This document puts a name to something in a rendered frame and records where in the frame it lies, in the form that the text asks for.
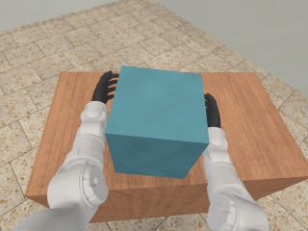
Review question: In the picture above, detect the pedestal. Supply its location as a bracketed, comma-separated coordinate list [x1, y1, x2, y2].
[24, 71, 308, 223]

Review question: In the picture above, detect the left robot upper arm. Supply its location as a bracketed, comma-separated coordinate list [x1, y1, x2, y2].
[10, 165, 109, 231]

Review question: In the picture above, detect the carton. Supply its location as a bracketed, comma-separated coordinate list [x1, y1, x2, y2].
[105, 65, 210, 179]

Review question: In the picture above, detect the left robot forearm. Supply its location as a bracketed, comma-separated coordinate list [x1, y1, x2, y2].
[47, 101, 108, 205]

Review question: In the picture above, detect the robot right hand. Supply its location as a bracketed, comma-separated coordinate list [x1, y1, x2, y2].
[204, 93, 221, 128]

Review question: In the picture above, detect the robot left hand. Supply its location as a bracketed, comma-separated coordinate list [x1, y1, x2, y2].
[91, 70, 119, 105]

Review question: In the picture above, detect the right robot upper arm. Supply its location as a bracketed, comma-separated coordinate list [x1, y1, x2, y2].
[206, 192, 269, 231]

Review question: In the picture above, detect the right robot forearm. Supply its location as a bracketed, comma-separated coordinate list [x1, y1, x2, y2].
[202, 127, 270, 229]

